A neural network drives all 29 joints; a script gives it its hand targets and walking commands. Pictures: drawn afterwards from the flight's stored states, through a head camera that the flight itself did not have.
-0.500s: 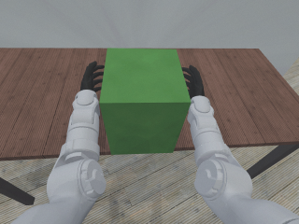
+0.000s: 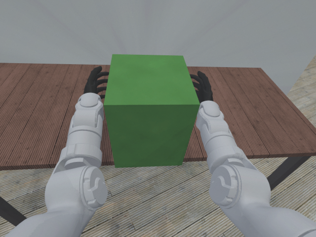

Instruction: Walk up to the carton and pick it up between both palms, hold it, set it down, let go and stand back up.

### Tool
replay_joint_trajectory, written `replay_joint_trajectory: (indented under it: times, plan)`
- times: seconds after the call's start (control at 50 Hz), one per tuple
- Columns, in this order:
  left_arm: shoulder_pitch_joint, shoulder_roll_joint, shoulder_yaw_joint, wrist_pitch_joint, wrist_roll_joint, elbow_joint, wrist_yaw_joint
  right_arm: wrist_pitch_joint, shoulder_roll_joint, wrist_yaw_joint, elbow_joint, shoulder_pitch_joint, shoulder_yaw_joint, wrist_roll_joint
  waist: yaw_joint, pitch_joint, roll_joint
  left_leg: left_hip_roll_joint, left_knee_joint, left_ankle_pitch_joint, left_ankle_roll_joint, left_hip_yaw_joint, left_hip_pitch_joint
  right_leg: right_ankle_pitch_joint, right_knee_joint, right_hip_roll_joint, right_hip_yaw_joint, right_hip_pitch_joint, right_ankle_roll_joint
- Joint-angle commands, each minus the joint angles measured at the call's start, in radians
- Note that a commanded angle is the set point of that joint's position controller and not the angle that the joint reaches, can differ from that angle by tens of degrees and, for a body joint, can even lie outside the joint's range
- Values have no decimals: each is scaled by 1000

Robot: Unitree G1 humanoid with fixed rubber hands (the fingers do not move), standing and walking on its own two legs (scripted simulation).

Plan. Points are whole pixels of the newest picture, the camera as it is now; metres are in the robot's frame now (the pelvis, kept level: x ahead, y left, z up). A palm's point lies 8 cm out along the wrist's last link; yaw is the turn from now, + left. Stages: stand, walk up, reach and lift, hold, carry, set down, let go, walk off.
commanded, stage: reach and lift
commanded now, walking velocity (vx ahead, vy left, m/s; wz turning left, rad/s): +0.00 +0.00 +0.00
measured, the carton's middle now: (148, 112) +0.42 +0.02 +0.09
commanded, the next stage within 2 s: none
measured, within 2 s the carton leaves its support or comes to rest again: neither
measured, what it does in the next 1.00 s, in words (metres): stands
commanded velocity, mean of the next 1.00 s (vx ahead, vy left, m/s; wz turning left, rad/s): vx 0.00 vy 0.00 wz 0.00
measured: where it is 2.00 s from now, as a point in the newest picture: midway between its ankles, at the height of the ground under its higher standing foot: outside the picture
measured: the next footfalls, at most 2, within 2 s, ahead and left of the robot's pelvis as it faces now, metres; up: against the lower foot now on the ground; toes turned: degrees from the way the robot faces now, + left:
none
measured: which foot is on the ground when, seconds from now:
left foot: down 0.00-1.00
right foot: down 0.00-1.00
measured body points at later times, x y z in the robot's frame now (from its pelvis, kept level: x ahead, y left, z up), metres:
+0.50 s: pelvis -0.01 +0.00 +0.00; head -0.05 +0.03 +0.45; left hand +0.42 +0.16 +0.18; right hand +0.41 -0.13 +0.18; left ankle +0.02 +0.12 -0.75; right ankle -0.01 -0.10 -0.75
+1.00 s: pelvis -0.01 +0.00 +0.00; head -0.08 +0.03 +0.44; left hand +0.40 +0.17 +0.22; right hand +0.39 -0.13 +0.22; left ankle +0.02 +0.12 -0.75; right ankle -0.01 -0.10 -0.75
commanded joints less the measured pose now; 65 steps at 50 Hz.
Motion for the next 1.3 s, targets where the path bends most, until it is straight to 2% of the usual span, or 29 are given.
replay_joint_trajectory:
  times: [0.0, 0.08, 0.18, 0.36, 0.54, 0.76, 1.02, 1.28]
  plan:
    - [-640, -468, -226, -4, -67, -61, -133, -15, 385, 130, -66, -683, 202, 15, -8, -341, 92, -23, -18, 122, -22, -6, 184, 169, -20, 16, -9, 25, 58]
    - [-658, -472, -235, 18, -77, -75, -128, -1, 375, 133, -62, -705, 198, 29, -13, -347, 100, -19, -15, 121, -25, -12, 223, 121, -29, 20, -16, -10, 53]
    - [-676, -484, -263, 38, -97, -100, -121, 7, 370, 131, -63, -731, 220, 60, -18, -372, 108, -19, -1, 158, -31, -19, 262, 129, -30, 26, -19, -17, 50]
    - [-682, -503, -313, 79, -128, -153, -121, 32, 381, 103, -88, -764, 320, 156, -24, -386, 101, -39, 23, 228, -30, -30, 258, 241, -15, 33, -3, 58, 57]
    - [-674, -515, -344, 130, -145, -214, -139, 81, 406, 59, -152, -788, 431, 263, -40, -363, 85, -62, 29, 233, -20, -46, 225, 326, -2, 39, 12, 124, 71]
    - [-702, -541, -389, 185, -166, -289, -152, 138, 414, 24, -226, -812, 519, 359, -72, -341, 94, -62, 30, 216, -21, -70, 247, 257, -22, 46, 13, 94, 67]
    - [-739, -551, -408, 259, -185, -341, -145, 198, 410, 13, -272, -863, 568, 435, -75, -336, 106, -51, 17, 143, -8, -82, 229, 130, -45, 50, 20, 49, 56]
    - [-765, -565, -446, 327, -225, -411, -147, 286, 423, -16, -351, -892, 648, 545, -87, -350, 112, -52, 24, 134, -14, -87, 195, 117, -48, 59, 37, 60, 56]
